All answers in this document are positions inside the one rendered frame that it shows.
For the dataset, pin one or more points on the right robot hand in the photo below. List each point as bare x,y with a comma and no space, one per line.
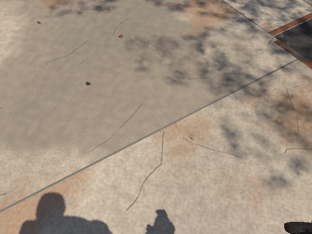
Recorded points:
297,227

